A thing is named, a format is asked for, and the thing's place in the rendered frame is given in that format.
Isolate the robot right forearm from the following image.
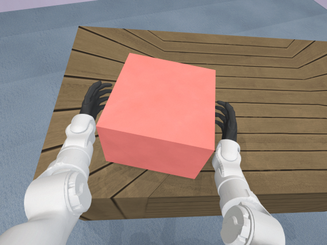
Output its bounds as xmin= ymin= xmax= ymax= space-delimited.
xmin=212 ymin=139 xmax=272 ymax=217

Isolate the pedestal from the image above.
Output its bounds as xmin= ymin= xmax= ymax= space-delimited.
xmin=33 ymin=26 xmax=327 ymax=221

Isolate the robot left hand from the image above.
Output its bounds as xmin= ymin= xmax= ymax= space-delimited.
xmin=79 ymin=81 xmax=112 ymax=120

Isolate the carton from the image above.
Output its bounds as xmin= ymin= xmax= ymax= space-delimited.
xmin=96 ymin=53 xmax=216 ymax=179

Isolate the robot left forearm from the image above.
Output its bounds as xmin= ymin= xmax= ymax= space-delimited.
xmin=24 ymin=114 xmax=96 ymax=218

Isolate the right robot upper arm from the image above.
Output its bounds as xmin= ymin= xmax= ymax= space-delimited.
xmin=220 ymin=205 xmax=285 ymax=245

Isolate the left robot upper arm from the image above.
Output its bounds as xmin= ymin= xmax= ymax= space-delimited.
xmin=0 ymin=170 xmax=91 ymax=245

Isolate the robot right hand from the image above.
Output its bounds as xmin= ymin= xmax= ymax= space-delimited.
xmin=215 ymin=101 xmax=237 ymax=142

